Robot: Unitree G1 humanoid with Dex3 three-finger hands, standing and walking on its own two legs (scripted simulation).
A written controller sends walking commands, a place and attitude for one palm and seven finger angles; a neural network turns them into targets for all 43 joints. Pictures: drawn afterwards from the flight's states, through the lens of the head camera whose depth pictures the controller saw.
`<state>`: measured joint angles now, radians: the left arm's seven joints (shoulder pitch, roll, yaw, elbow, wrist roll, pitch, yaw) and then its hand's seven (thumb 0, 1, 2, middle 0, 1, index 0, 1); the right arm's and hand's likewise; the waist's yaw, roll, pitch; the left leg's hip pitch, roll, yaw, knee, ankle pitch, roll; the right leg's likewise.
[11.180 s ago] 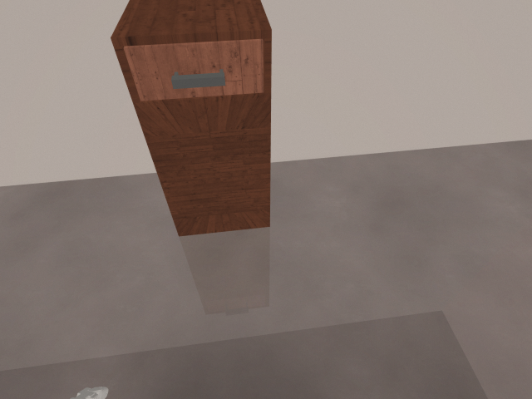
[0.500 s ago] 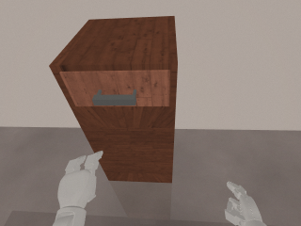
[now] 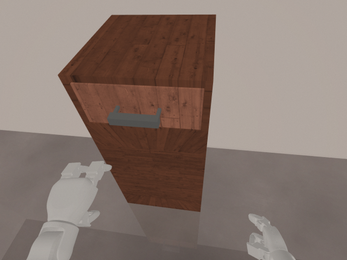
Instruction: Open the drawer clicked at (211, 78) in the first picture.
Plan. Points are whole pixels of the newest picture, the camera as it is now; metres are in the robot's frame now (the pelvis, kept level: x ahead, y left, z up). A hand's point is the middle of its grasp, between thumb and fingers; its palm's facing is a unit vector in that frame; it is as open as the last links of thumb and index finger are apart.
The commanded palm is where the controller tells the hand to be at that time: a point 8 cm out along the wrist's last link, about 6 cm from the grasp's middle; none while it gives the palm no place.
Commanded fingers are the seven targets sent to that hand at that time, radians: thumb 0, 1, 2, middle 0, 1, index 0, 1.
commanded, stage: raise the hand with hooked fingers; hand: left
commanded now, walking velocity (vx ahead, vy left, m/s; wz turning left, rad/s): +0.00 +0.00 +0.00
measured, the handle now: (135, 114) +0.49 +0.19 +0.04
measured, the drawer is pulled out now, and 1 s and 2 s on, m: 0.00 0.00 0.00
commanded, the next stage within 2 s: move the hooked fingers above the handle in 1.06 s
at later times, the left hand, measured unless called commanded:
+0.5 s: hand (74, 149) +0.29 +0.25 +0.13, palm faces +0.10 -0.06 -0.99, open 13.6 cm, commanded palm +0.26 +0.26 +0.19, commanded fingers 0.00 -0.50 0.30 -0.30 -1.20 -0.30 -1.20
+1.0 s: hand (63, 144) +0.29 +0.27 +0.15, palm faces +0.05 -0.07 -1.00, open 13.8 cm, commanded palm +0.26 +0.28 +0.21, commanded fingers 0.00 -0.50 0.30 -0.30 -1.20 -0.30 -1.20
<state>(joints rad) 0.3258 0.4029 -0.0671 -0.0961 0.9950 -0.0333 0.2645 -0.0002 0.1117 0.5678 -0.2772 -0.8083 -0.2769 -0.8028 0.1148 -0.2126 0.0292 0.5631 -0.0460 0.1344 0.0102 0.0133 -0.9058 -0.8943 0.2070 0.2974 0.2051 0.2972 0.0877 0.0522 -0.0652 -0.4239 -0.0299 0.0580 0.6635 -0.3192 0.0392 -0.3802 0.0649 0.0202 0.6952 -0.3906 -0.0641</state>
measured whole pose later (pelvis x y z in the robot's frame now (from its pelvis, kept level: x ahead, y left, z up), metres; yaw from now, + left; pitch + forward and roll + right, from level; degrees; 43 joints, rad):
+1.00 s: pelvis -0.01 +0.03 +0.02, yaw +2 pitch +0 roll +0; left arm -0.11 0.57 -0.02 -0.06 0.84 -0.03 -0.07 0.00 -0.49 0.31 -0.32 -1.20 -0.32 -1.20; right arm 0.14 -0.27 0.00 0.62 0.02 0.19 0.00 0.01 -0.91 -0.89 0.20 0.30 0.20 0.30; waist 0.08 0.09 0.01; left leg -0.26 -0.07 0.02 0.45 -0.20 0.07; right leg -0.20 0.03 0.00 0.46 -0.27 -0.03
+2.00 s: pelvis +0.01 +0.01 +0.01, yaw +2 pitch +4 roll +1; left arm -0.39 0.47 -0.16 0.29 0.91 0.05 0.02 0.00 -0.49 0.31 -0.32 -1.20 -0.32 -1.20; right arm 0.16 -0.27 -0.01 0.64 0.04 0.21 -0.02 0.01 -0.91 -0.89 0.20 0.30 0.20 0.30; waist 0.04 0.07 -0.04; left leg -0.34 -0.06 0.03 0.51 -0.24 0.05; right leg -0.28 0.04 0.00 0.54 -0.33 -0.05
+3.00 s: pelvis +0.02 +0.00 +0.01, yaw +1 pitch +9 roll +1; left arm -0.65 0.41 -0.16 0.69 0.98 0.03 0.11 0.00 -0.49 0.31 -0.35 -1.22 -0.35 -1.22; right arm 0.25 -0.24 -0.03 0.65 0.04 0.24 -0.03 0.01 -0.91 -0.89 0.20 0.30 0.20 0.30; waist -0.03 0.06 -0.10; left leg -0.44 -0.04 0.05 0.57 -0.28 0.05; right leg -0.39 0.05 0.02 0.60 -0.36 -0.06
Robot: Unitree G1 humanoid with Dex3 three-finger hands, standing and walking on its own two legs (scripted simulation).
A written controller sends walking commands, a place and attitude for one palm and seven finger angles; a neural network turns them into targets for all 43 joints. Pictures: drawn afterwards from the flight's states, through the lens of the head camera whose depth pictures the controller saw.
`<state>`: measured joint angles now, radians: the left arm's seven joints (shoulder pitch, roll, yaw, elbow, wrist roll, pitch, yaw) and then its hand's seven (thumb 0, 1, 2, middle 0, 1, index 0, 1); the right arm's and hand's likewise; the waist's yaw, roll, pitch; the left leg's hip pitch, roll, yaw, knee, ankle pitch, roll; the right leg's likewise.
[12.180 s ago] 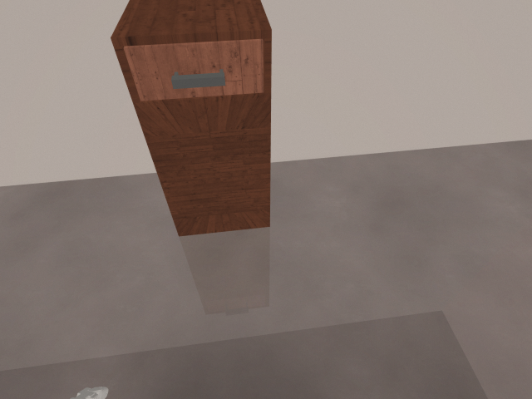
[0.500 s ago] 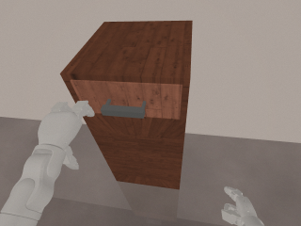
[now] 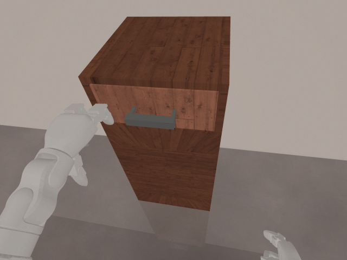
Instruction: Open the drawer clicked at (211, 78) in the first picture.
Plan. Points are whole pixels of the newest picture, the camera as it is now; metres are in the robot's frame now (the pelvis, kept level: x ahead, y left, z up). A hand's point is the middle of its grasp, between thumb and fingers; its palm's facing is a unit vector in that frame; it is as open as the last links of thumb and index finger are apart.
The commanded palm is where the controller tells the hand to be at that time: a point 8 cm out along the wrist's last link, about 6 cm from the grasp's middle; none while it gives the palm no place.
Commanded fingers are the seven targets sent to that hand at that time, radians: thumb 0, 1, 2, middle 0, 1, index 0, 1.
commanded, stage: raise the hand with hooked fingers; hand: left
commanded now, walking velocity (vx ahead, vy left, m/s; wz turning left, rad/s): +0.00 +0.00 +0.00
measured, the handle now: (151, 115) +0.51 +0.14 +0.02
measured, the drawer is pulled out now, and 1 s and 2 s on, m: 0.00 0.00 0.00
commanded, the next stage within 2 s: move the hooked fingers above the handle in 0.06 s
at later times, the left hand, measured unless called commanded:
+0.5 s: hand (104, 136) +0.34 +0.20 +0.12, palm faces +0.06 -0.07 -1.00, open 13.8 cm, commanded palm +0.32 +0.22 +0.18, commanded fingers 0.00 -0.50 0.30 -0.30 -1.20 -0.30 -1.20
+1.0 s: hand (122, 126) +0.39 +0.18 +0.10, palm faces +0.02 -0.06 -1.00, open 13.8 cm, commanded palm +0.37 +0.19 +0.16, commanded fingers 0.00 -0.50 0.30 -0.30 -1.20 -0.30 -1.20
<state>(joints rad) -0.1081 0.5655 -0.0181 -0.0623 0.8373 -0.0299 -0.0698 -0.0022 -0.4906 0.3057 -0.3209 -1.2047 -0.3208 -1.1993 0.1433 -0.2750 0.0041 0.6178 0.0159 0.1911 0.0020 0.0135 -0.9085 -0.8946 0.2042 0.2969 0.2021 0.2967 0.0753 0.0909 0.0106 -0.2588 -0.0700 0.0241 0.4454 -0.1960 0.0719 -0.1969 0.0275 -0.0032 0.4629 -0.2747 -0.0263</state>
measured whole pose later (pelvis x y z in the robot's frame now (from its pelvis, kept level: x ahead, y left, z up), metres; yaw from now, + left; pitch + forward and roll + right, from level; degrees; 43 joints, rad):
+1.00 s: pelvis +0.01 -0.02 -0.01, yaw +0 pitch +4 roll +1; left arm -0.39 0.47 -0.16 0.29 0.91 0.05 0.02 0.00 -0.49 0.31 -0.32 -1.20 -0.32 -1.20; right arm 0.16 -0.27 -0.01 0.64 0.04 0.21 -0.02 0.01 -0.91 -0.89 0.20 0.30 0.20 0.30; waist 0.04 0.07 -0.04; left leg -0.34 -0.06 0.03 0.51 -0.24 0.05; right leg -0.28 0.04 0.00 0.54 -0.33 -0.05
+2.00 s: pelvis +0.02 -0.02 -0.01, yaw -2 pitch +9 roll +1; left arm -0.65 0.41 -0.16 0.69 0.98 0.03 0.11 0.00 -0.49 0.31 -0.35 -1.22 -0.35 -1.22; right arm 0.25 -0.24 -0.03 0.65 0.04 0.24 -0.03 0.01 -0.91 -0.89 0.20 0.30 0.20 0.30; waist -0.03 0.06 -0.10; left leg -0.44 -0.04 0.05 0.57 -0.28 0.05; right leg -0.39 0.05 0.02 0.60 -0.36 -0.06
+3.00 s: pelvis +0.02 -0.02 -0.01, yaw -1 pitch +9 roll +0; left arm -0.68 0.43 -0.18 0.72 0.97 -0.03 0.13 0.00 -0.49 0.31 -0.32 -1.21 -0.32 -1.20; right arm 0.29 -0.27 -0.05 0.67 0.04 0.21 -0.04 0.01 -0.91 -0.89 0.20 0.30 0.20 0.30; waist -0.03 0.05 -0.10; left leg -0.47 -0.04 0.03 0.59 -0.28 0.05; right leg -0.41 0.05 0.00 0.61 -0.35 -0.06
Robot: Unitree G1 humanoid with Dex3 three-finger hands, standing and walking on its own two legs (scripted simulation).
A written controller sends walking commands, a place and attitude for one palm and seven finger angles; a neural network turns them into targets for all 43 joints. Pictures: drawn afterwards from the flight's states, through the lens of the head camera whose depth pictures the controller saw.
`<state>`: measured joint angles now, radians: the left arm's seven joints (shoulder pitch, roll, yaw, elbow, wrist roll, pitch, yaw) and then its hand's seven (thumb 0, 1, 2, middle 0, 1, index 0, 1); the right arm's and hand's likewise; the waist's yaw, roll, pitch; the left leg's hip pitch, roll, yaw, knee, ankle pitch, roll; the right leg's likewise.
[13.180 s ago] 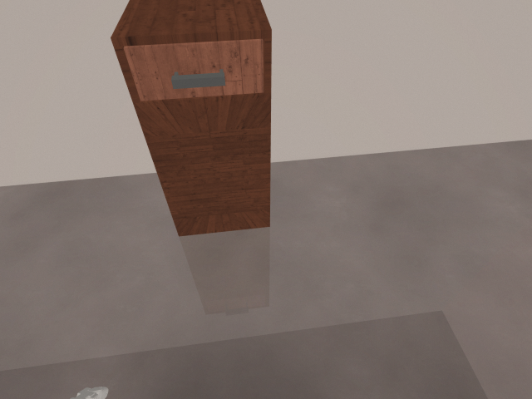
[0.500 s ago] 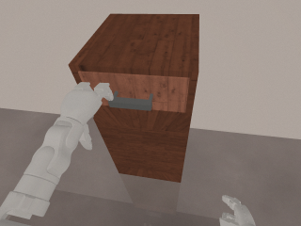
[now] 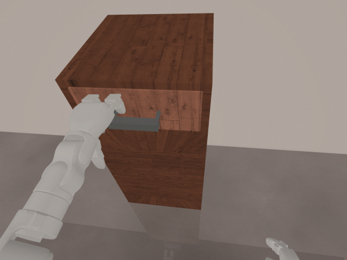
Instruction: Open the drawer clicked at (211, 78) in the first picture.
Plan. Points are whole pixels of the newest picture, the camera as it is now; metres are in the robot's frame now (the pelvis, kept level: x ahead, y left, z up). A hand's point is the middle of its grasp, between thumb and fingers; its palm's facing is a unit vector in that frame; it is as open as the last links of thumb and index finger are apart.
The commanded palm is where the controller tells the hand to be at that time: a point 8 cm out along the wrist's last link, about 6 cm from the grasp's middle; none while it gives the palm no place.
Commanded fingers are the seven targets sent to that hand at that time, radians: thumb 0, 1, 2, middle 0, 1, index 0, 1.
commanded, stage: move the hooked fingers above the handle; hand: left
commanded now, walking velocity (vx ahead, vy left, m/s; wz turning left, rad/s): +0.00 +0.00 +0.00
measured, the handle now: (135, 118) +0.49 +0.16 +0.03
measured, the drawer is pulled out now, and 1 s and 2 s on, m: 0.00 0.00 0.00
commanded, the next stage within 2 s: none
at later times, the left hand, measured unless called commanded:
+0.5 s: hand (118, 120) +0.43 +0.18 +0.09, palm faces -0.02 -0.06 -1.00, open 13.8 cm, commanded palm +0.41 +0.19 +0.15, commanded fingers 0.00 -0.50 0.30 -0.30 -1.20 -0.30 -1.20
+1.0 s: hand (125, 114) +0.44 +0.17 +0.09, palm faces -0.01 -0.04 -1.00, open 13.6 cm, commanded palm +0.42 +0.18 +0.15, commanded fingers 0.00 -0.50 0.30 -0.30 -1.20 -0.30 -1.20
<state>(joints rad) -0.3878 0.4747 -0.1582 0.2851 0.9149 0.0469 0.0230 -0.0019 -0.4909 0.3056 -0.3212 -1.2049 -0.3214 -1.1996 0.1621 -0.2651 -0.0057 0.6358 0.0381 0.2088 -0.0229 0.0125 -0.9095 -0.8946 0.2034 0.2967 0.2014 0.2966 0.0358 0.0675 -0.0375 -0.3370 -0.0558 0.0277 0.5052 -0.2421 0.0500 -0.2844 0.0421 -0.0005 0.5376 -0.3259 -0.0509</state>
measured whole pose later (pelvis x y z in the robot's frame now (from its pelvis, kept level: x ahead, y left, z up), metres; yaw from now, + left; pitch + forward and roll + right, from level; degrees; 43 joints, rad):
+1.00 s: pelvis +0.01 +0.00 -0.01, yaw -1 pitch +9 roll +1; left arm -0.65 0.41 -0.16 0.69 0.98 0.03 0.11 0.00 -0.49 0.31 -0.35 -1.22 -0.35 -1.22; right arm 0.25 -0.24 -0.03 0.65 0.04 0.24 -0.03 0.01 -0.91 -0.89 0.20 0.30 0.20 0.30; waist -0.03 0.06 -0.10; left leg -0.44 -0.04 0.05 0.57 -0.28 0.05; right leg -0.39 0.05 0.02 0.60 -0.36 -0.06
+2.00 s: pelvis +0.00 +0.00 -0.01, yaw +0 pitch +9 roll +0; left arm -0.68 0.43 -0.18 0.72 0.97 -0.03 0.13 0.00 -0.49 0.31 -0.32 -1.21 -0.32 -1.20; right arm 0.29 -0.27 -0.05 0.67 0.04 0.21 -0.04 0.01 -0.91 -0.89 0.20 0.30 0.20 0.30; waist -0.03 0.05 -0.10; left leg -0.47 -0.04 0.03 0.59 -0.28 0.05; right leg -0.41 0.05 0.00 0.61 -0.35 -0.06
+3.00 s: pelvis +0.01 -0.01 -0.01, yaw -1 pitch +8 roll +1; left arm -0.64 0.43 -0.15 0.69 0.97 0.03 0.07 0.00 -0.49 0.31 -0.34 -1.22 -0.33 -1.21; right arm 0.24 -0.25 -0.02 0.64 0.05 0.25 -0.05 0.01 -0.91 -0.89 0.21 0.30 0.20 0.30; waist -0.03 0.05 -0.11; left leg -0.43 -0.04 0.05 0.56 -0.28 0.04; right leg -0.38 0.06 0.02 0.59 -0.35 -0.06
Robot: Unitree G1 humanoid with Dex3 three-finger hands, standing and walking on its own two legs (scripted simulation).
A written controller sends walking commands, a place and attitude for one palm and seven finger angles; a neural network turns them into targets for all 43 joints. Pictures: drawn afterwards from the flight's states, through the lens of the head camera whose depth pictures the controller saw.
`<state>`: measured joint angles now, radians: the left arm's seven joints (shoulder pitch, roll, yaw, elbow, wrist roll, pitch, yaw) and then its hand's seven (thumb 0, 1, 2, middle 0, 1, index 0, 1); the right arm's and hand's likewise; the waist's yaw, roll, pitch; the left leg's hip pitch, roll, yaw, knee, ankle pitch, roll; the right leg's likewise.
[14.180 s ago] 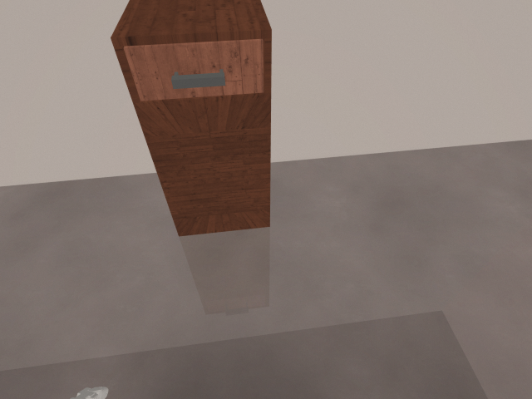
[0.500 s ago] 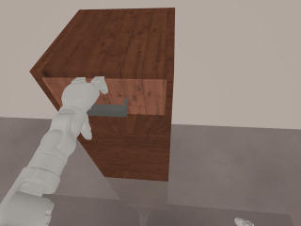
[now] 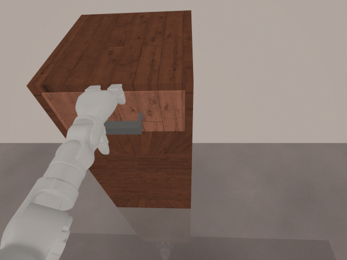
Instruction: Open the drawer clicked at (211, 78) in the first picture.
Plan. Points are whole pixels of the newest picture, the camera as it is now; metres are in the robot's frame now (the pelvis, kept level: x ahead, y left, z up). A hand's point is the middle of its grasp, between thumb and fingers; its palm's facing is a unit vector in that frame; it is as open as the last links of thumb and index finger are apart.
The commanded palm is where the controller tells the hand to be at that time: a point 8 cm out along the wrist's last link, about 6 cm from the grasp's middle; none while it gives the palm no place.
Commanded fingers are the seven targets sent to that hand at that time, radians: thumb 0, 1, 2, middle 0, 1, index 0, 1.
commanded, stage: move the hooked fingers above the handle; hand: left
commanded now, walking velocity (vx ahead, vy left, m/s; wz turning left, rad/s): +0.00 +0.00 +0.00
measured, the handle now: (116, 121) +0.48 +0.18 +0.03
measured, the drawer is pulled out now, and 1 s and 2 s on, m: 0.00 0.00 0.00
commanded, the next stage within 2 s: none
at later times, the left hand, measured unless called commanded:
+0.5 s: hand (108, 117) +0.44 +0.17 +0.10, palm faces +0.01 -0.05 -1.00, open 13.6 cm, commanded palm +0.42 +0.19 +0.15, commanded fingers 0.00 -0.50 0.30 -0.30 -1.20 -0.30 -1.20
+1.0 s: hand (102, 122) +0.43 +0.19 +0.09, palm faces +0.00 -0.04 -1.00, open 13.8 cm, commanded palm +0.41 +0.20 +0.15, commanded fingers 0.00 -0.50 0.30 -0.30 -1.20 -0.30 -1.20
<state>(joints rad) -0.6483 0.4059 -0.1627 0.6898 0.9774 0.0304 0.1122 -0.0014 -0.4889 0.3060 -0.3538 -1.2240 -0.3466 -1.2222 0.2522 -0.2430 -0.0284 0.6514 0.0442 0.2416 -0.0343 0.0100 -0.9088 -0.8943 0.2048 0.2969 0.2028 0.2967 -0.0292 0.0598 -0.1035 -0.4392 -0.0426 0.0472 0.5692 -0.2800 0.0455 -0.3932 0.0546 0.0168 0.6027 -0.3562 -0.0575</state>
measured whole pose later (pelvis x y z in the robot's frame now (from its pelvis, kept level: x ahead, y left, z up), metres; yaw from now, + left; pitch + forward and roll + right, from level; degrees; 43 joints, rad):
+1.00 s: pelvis -0.01 +0.00 +0.00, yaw +1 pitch +9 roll +0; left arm -0.68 0.43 -0.18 0.72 0.97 -0.03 0.13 0.00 -0.49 0.31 -0.32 -1.21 -0.32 -1.20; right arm 0.29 -0.27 -0.05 0.67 0.04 0.21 -0.04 0.01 -0.91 -0.89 0.20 0.30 0.20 0.30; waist -0.03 0.05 -0.10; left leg -0.47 -0.04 0.03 0.59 -0.28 0.05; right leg -0.41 0.05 0.00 0.61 -0.35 -0.06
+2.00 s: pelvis +0.00 +0.00 +0.00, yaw +0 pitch +8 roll +1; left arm -0.64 0.43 -0.15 0.69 0.97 0.03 0.07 0.00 -0.49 0.31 -0.34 -1.22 -0.33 -1.21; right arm 0.24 -0.25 -0.02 0.64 0.05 0.25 -0.05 0.01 -0.91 -0.89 0.21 0.30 0.20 0.30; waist -0.03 0.05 -0.11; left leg -0.43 -0.04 0.05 0.56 -0.28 0.04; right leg -0.38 0.06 0.02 0.59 -0.35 -0.06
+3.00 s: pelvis +0.00 +0.01 +0.00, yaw +1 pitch +9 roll +0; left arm -0.68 0.38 -0.21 0.73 0.97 0.03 0.07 0.00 -0.49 0.31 -0.32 -1.21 -0.33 -1.22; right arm 0.26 -0.25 -0.04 0.66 0.04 0.24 -0.03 0.01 -0.91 -0.89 0.20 0.30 0.20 0.30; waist -0.02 0.05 -0.12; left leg -0.46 -0.05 0.04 0.59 -0.28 0.05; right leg -0.40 0.05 0.01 0.61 -0.36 -0.05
